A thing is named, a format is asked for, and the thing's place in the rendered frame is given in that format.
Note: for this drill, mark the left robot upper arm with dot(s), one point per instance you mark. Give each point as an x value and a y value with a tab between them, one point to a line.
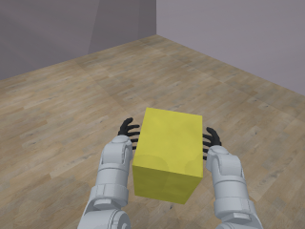
105	219

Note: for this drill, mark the carton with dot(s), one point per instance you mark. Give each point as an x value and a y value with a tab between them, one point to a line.
168	159

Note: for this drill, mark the left robot forearm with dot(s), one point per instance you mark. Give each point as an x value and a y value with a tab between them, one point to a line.
110	191

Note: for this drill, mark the robot left hand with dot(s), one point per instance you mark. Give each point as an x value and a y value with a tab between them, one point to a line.
125	128

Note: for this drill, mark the right robot forearm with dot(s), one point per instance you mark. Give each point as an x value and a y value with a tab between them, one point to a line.
232	203

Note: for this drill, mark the robot right hand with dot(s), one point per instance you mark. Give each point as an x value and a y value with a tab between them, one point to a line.
214	138

